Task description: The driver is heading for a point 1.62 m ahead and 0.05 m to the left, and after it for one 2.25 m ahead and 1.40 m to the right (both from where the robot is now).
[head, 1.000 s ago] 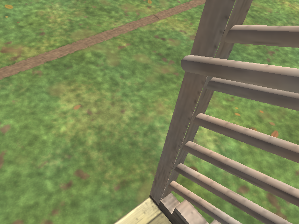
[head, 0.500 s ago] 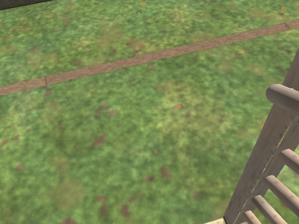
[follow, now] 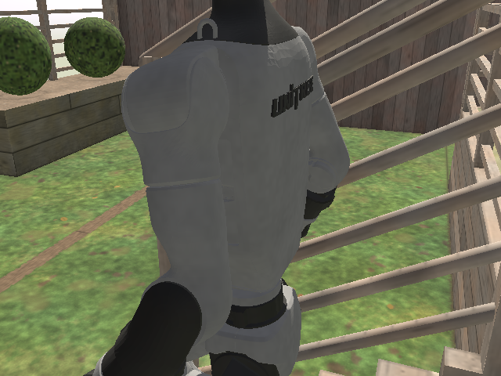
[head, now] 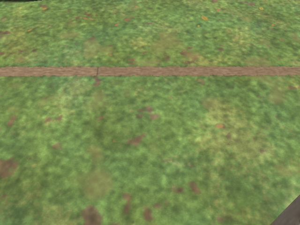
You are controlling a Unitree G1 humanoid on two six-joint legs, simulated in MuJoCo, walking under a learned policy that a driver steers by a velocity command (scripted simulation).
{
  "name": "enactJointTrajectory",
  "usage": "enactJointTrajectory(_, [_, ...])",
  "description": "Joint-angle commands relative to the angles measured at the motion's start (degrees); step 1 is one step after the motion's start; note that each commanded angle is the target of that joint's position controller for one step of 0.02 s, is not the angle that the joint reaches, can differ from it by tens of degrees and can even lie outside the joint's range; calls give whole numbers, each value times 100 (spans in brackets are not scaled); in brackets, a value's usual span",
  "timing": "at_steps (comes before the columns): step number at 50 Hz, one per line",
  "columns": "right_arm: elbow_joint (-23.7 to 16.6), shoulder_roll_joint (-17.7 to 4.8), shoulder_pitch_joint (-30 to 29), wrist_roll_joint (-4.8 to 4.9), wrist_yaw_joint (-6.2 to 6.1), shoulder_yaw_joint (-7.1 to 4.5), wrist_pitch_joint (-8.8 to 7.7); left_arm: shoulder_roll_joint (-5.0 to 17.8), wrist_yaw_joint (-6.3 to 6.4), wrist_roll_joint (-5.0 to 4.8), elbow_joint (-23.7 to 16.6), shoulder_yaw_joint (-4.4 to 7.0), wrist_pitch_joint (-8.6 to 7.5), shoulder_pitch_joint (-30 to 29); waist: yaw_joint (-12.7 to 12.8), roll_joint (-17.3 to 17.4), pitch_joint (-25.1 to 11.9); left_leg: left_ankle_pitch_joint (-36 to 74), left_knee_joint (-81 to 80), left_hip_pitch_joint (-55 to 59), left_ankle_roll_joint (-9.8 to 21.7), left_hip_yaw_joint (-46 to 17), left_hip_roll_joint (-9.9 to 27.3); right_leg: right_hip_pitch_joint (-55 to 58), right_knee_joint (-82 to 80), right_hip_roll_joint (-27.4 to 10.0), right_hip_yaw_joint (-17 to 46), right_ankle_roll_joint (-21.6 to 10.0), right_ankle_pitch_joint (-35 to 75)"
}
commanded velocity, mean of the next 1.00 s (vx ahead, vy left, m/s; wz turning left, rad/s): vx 0.42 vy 0.00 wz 0.29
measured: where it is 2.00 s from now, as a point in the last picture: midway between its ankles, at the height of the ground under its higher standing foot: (132, 155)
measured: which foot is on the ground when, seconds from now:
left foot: down 0.00-0.28, up 0.30-0.64, down 0.66-1.00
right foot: up 0.00-0.24, down 0.26-0.66, up 0.68-1.00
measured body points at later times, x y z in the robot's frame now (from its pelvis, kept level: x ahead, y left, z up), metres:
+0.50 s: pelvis +0.13 -0.04 -0.07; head +0.14 -0.03 +0.38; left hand +0.07 +0.16 -0.21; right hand +0.32 -0.22 -0.19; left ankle +0.29 +0.13 -0.72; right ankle +0.01 -0.15 -0.73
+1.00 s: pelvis +0.41 +0.01 -0.23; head +0.42 +0.01 +0.22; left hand +0.53 +0.25 -0.34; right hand +0.38 -0.21 -0.37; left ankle +0.27 +0.08 -0.90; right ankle +0.63 -0.09 -0.92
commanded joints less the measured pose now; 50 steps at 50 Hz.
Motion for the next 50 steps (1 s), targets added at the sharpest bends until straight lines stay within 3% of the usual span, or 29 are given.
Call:
enactJointTrajectory(1, [-111,-758,602,36,-88,-130,-97,196,-9,69,-382,-67,-81,-237,-123,469,95,-792,-1148,1100,1074,-2468,1446,-1025,-471,-265,250,71,-11])
enactJointTrajectory(7, [18,-794,318,99,-72,-153,-203,-107,-279,109,-592,-324,114,-968,-355,484,68,-602,-913,839,1281,-2736,1074,650,-3618,-109,-190,12,-1059])
enactJointTrajectory(8, [2,-755,-50,-233,-95,-87,-224,-68,-274,263,-281,-321,52,51,-48,842,-188,485,-398,276,1188,-2622,977,1543,-2494,-181,-212,-158,28])
enactJointTrajectory(10, [76,-512,47,-312,-122,20,-234,-23,-294,347,-162,-339,-62,343,-69,277,-79,1310,511,30,1327,-2688,980,1675,-3021,-4,-156,-164,-134])
enactJointTrajectory(11, [207,-712,377,-27,-120,-58,-202,-108,-293,140,-361,-351,-117,-152,-216,120,-11,1518,354,298,1423,-2630,791,1738,-4226,432,-633,-112,-1203])
enactJointTrajectory(12, [107,-887,-10,-61,-81,-94,-170,-92,-280,33,-235,-371,-155,134,-33,354,-134,1459,431,197,1399,-2648,637,2476,-4823,629,-796,-98,-903])
enactJointTrajectory(13, [-259,-911,-1159,-358,16,-71,-169,103,-250,143,328,-269,-249,1792,758,370,-214,1860,1744,-1164,1240,-2554,549,4321,-4551,556,-546,-241,204])
enactJointTrajectory(14, [-241,-470,-968,-305,127,37,-251,633,-200,76,605,13,-295,2814,1201,-457,-517,1771,2990,-2947,927,-2162,139,6091,-5070,271,337,-983,-745])
enactJointTrajectory(15, [-154,478,-156,-344,286,291,-283,1222,-306,100,581,71,-373,2537,443,-1249,-499,-1246,5123,-4690,160,-948,-735,6949,-5479,-1482,2849,-2693,2147])
enactJointTrajectory(16, [-322,-113,-95,-254,282,114,-332,1104,-582,242,370,113,-356,2066,367,-613,135,-1668,5432,-5890,-19,-845,-322,6497,-6116,-2511,4295,-3288,3134])
enactJointTrajectory(17, [-291,-304,-716,-359,123,57,-301,701,-615,198,625,34,-307,1919,411,-315,788,-1224,5647,-6573,-142,-867,172,5851,-6108,-2540,4354,-3074,2370])
enactJointTrajectory(19, [125,-45,-509,-598,-79,198,-18,-969,-537,174,687,-389,-249,1045,-6,135,584,487,4431,-5467,-381,-713,1084,4409,-5899,-1565,2622,-2321,1558])
enactJointTrajectory(22, [386,-120,-854,-840,134,271,44,-441,-210,103,518,-333,-417,429,106,-66,592,3180,2819,-3552,-332,28,1345,2143,-5703,-519,1240,-2101,614])
enactJointTrajectory(23, [422,-314,-994,-688,137,233,7,-229,-141,70,378,-301,-527,534,275,314,334,4680,1663,-2143,-287,501,1216,1385,-5342,-104,326,-1844,19])
enactJointTrajectory(26, [132,-31,-1202,-578,220,317,30,429,-371,101,752,-247,-562,1177,94,-273,687,4280,1798,977,-400,1086,835,-459,-5338,-23,76,-1641,-1455])
enactJointTrajectory(29, [-151,-463,-1939,-494,156,269,65,822,-382,-176,1029,-173,-442,1954,667,-274,903,2646,164,-351,-547,992,873,2445,-4433,-547,926,-1710,-581])
enactJointTrajectory(31, [227,-601,-950,-349,62,214,73,1033,-483,-100,1153,-75,-297,1557,327,61,919,2389,-1574,-38,-480,979,777,3903,-3193,-531,1093,-1789,679])
enactJointTrajectory(32, [619,-800,145,-205,49,83,28,1038,-645,25,1070,-87,-243,1347,-40,134,877,2780,-2025,1565,-342,993,782,3193,-2341,-554,1078,-1845,1530])
enactJointTrajectory(33, [1043,-1296,1921,-290,55,-210,-44,984,-861,312,932,-86,-252,1203,-636,651,261,3862,-905,3895,314,600,1122,1708,-153,-150,842,-1497,1692])
enactJointTrajectory(34, [1243,-1180,2599,-558,162,-224,3,-26,-830,125,984,-324,-316,1779,-631,1118,-1162,6431,645,6084,1688,-559,2299,-243,2328,495,390,-805,-2765])
enactJointTrajectory(35, [1242,-1165,2616,-555,207,-293,-19,-199,-823,-87,457,-481,-362,1359,-921,336,-1183,4705,86,6632,1854,-1691,2848,-1976,2247,338,525,-783,-2505])
enactJointTrajectory(36, [1175,-1268,2053,-478,93,-325,-5,-95,-785,-132,324,-482,-377,574,-925,26,52,1812,-775,5217,1696,-2291,2956,-2730,1583,-4,651,-822,-1592])
enactJointTrajectory(37, [961,-493,1084,-441,97,-53,-57,216,-656,-52,305,-371,-330,288,-488,-433,720,-111,-1262,3435,1256,-1704,2488,-2271,-129,-382,580,-956,-295])
enactJointTrajectory(39, [587,368,-200,-357,58,293,-106,263,-545,251,746,-361,-204,546,312,-112,1234,-30,-2079,105,1329,-1044,1973,-149,-2884,-1015,673,-1173,1706])
enactJointTrajectory(40, [705,145,24,-253,50,268,-133,286,-595,354,859,-327,-101,583,289,229,1170,-348,-2118,-440,1498,-1023,1897,425,-3116,-911,395,-1014,2006])
enactJointTrajectory(42, [883,-277,165,-395,-4,191,-263,-180,-757,335,913,-540,-46,882,350,55,572,-460,-1362,-1479,1385,-472,1478,1671,-2621,-726,210,-933,2795])
enactJointTrajectory(44, [1067,-88,567,-373,-221,300,-485,68,-702,298,571,-489,-140,-15,-85,-301,388,65,-523,-265,1110,-144,1310,936,-4744,-880,570,-820,4547])
enactJointTrajectory(46, [1128,-369,421,-530,-136,290,-447,133,-593,183,476,-523,-55,-244,28,-25,610,-759,-316,-1283,967,-137,1192,2186,-5151,-700,339,-726,5139])
enactJointTrajectory(50, [1281,-394,1174,-389,-152,224,-332,395,-526,290,287,-508,51,-1157,-405,-73,1261,-1124,407,262,886,-862,1608,1253,-6227,-815,360,-626,4039])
